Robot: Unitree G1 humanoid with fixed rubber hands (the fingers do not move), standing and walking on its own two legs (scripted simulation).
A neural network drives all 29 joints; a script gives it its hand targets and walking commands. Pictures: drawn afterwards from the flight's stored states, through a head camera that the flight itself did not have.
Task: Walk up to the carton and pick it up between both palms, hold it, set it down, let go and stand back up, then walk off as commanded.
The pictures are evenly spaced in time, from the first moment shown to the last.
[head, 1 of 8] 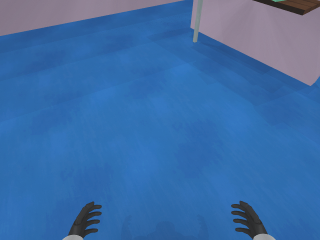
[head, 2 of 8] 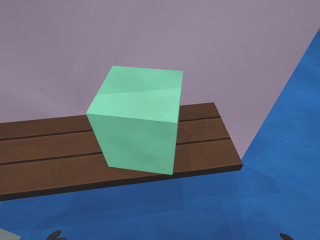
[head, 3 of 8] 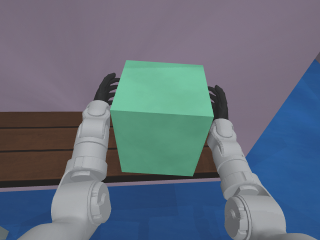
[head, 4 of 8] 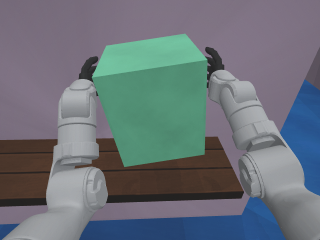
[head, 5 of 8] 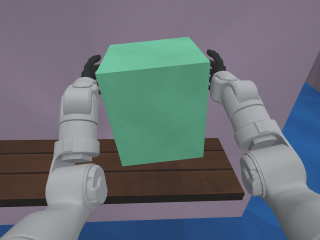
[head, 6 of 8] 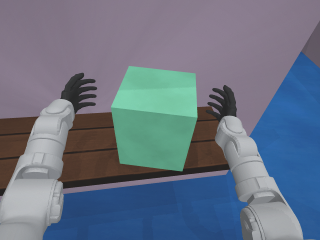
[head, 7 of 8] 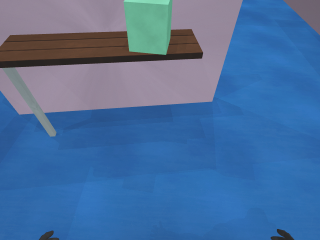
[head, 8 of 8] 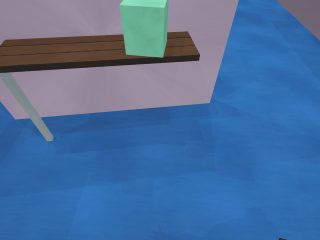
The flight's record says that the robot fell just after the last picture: no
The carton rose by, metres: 0.24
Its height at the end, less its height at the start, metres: +0.00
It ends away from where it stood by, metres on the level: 0.02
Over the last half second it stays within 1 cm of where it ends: yes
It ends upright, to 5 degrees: yes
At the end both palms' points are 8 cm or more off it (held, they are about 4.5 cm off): yes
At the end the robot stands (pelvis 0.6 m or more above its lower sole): yes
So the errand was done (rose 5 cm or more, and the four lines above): yes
